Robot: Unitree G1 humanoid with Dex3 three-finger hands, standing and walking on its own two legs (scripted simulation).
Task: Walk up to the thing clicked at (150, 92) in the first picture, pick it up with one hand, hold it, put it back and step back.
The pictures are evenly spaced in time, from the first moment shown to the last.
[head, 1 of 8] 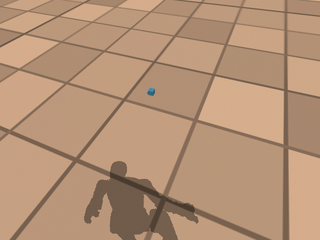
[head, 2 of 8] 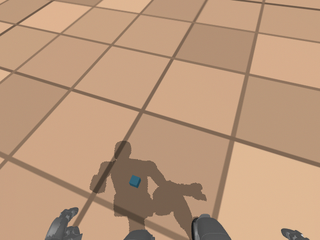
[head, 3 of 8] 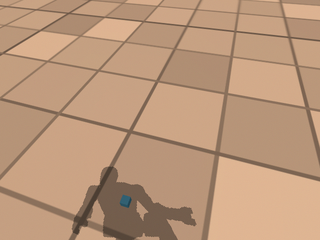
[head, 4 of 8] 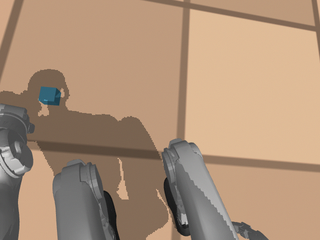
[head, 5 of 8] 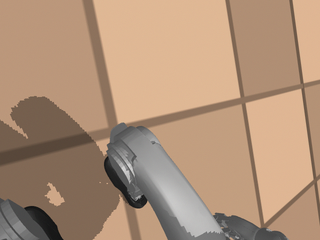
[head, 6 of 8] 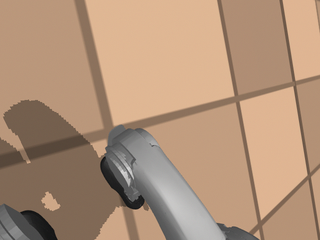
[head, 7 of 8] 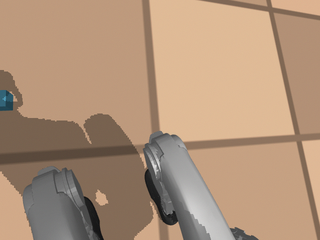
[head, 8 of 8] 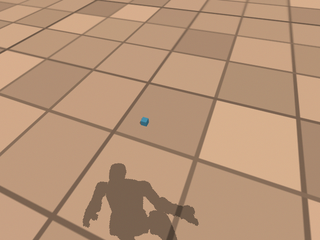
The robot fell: no
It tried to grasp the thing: no
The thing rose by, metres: 0.00
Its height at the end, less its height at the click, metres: +0.00
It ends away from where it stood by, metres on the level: 0.00
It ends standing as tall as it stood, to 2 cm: yes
